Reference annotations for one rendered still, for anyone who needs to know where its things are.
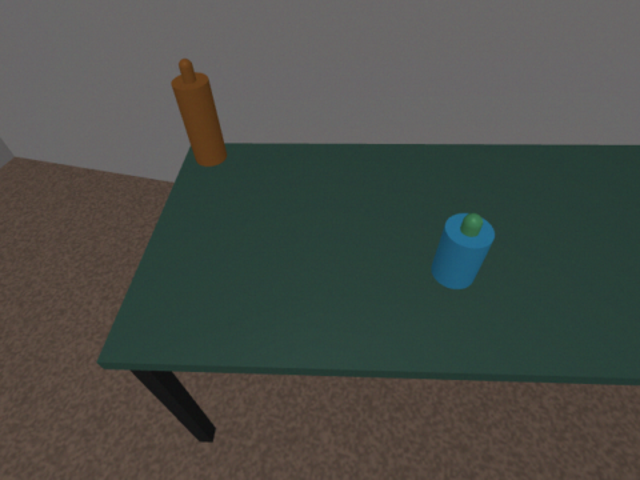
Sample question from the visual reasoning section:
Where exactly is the table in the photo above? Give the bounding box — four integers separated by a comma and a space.
97, 143, 640, 442

